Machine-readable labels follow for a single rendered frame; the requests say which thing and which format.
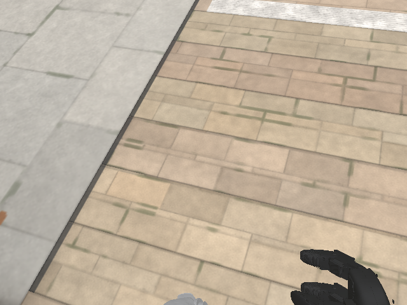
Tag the left robot shin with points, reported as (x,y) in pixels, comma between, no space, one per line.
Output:
(186,295)

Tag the robot right hand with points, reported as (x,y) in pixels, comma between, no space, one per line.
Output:
(364,288)

